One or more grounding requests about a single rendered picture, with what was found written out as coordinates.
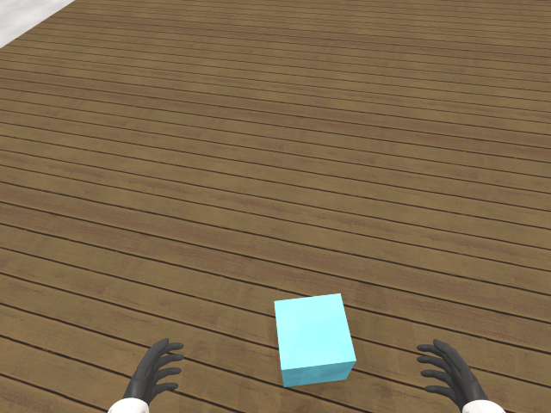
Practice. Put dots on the carton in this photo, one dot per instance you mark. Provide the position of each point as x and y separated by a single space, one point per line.
314 340

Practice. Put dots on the left robot hand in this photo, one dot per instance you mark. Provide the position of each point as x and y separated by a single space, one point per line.
143 383

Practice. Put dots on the right robot hand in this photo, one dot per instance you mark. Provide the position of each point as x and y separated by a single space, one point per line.
464 386

